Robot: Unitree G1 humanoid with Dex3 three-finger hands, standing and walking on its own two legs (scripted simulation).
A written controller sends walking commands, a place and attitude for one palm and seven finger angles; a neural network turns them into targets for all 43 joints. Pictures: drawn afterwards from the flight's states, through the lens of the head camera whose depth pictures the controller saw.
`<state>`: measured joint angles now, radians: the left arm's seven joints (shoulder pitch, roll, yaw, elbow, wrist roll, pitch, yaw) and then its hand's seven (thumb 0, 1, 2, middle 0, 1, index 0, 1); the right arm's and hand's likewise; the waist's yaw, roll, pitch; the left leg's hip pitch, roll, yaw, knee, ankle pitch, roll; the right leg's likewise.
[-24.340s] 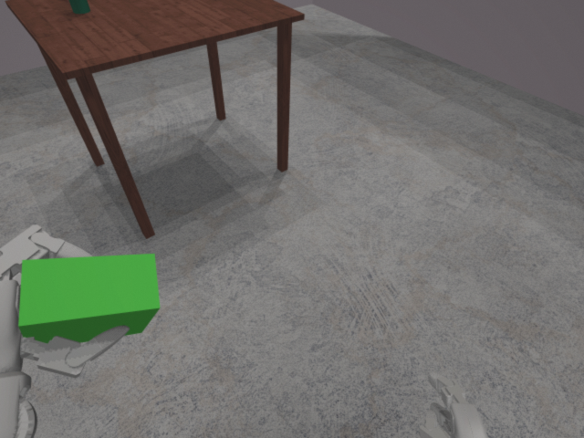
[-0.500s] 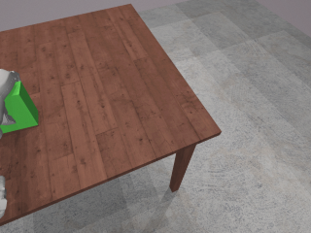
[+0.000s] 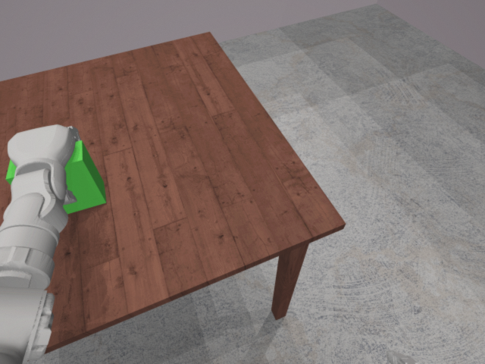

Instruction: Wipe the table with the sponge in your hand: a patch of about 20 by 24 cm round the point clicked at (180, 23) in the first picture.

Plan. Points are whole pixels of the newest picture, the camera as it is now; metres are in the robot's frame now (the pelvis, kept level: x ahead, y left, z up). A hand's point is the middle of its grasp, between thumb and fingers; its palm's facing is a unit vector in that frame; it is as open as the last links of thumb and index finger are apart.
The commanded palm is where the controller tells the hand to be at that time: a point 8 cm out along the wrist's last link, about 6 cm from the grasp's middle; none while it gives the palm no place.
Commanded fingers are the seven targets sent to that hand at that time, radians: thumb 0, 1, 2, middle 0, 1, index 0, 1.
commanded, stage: wipe back along the middle lane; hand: left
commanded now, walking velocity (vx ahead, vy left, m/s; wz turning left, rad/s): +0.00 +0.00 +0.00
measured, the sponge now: (66, 187) +0.39 +0.35 +0.05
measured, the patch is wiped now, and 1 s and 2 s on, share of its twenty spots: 0.65 0.80 0.85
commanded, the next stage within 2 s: slide across to the third lane in 1.54 s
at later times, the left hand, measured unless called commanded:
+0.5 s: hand (66, 189) +0.36 +0.32 +0.09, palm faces -0.02 +0.00 -1.00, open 9.9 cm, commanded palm +0.32 +0.30 +0.12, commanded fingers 0.00 0.10 1.30 -1.20 -1.60 -1.20 -1.60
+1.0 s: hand (71, 209) +0.32 +0.29 +0.09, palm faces +0.01 +0.00 -1.00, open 9.9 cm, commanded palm +0.28 +0.28 +0.12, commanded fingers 0.00 0.10 1.30 -1.20 -1.60 -1.20 -1.60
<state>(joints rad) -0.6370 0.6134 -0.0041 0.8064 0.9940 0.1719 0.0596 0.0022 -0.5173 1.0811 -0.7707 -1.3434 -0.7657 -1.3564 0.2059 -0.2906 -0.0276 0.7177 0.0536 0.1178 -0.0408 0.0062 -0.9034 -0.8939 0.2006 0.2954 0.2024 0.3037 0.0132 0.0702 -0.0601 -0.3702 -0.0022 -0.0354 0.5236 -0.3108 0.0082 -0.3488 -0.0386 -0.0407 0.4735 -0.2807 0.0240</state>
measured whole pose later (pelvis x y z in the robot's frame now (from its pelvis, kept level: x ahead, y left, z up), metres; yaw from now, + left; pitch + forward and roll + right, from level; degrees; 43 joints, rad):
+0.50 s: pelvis +0.00 +0.00 +0.00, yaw -1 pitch +7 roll -1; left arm -0.36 0.56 0.01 0.46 0.94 0.28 0.07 0.00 -0.47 1.05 -0.74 -1.35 -0.73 -1.37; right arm 0.18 -0.31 -0.02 0.68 0.06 0.12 -0.03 0.01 -0.90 -0.89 0.20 0.30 0.20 0.30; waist 0.03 0.08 -0.07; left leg -0.31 0.01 -0.02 0.51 -0.32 0.00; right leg -0.30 -0.03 -0.02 0.48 -0.30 0.02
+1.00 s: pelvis +0.01 +0.00 +0.00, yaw -1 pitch +5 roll +0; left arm -0.16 0.50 -0.06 0.16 0.94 0.41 0.05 0.01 -0.46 1.05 -0.73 -1.36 -0.72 -1.38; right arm 0.12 -0.29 0.00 0.64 0.06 0.11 -0.02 0.01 -0.90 -0.89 0.20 0.30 0.20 0.30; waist 0.06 0.10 -0.06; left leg -0.26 0.00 -0.01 0.51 -0.33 0.01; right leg -0.27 -0.04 -0.02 0.49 -0.31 0.03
